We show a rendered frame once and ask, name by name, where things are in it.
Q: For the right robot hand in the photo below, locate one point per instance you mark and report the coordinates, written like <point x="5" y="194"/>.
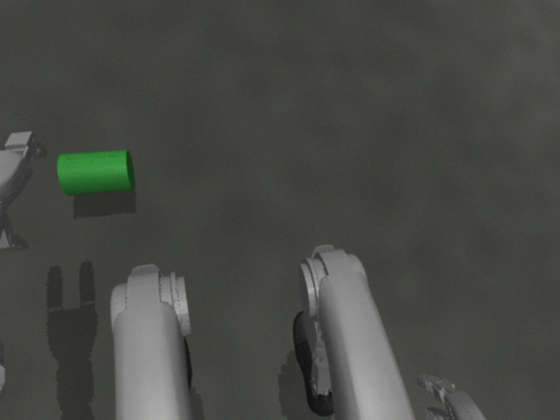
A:
<point x="459" y="405"/>

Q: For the can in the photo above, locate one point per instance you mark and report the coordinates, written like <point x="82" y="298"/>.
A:
<point x="96" y="172"/>

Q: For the left robot hand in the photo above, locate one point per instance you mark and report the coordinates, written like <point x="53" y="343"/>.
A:
<point x="15" y="173"/>

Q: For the right robot foot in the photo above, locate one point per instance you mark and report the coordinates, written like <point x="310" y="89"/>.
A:
<point x="319" y="404"/>

